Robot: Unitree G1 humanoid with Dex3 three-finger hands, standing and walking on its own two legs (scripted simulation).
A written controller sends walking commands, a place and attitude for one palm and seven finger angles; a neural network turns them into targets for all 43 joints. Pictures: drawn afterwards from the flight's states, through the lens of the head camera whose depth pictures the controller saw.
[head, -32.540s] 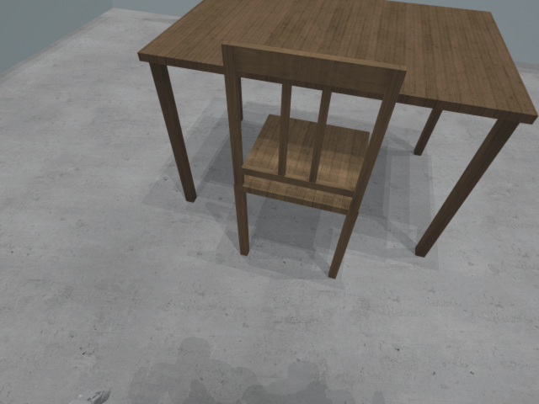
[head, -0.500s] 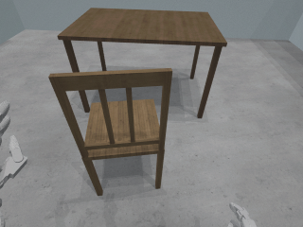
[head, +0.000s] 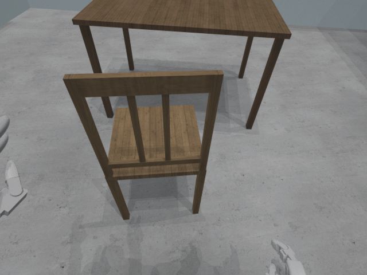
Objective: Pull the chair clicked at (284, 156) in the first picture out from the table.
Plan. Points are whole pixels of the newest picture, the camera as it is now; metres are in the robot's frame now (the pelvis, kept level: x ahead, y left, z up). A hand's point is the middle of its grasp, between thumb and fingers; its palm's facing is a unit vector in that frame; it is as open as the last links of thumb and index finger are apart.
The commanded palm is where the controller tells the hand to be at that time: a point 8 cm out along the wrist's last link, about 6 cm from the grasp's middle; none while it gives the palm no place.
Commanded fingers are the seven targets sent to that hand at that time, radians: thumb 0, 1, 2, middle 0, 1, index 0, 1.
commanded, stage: stop stepping back and stand still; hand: left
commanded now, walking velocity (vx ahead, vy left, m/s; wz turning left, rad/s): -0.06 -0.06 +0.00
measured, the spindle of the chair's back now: (137, 132) +0.56 +0.18 -0.07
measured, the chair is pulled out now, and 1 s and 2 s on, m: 0.55 0.55 0.55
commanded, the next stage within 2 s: let the arm hang, fingers relaxed in 0.48 s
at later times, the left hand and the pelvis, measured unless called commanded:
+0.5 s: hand (40, 175) +0.23 +0.25 +0.17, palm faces +0.34 -0.79 -0.52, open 7.4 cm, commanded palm +0.18 +0.29 +0.18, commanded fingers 0.00 0.90 0.90 -0.20 -0.30 -0.20 -0.30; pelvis +0.04 -0.01 +0.01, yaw +0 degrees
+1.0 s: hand out of the picture +0.05 +0.18 -0.16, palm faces +0.03 -0.98 -0.20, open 6.9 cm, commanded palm none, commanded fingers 0.00 0.90 0.90 -0.20 -0.30 -0.20 -0.30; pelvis +0.01 +0.00 +0.01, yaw +1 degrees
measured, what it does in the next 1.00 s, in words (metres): stands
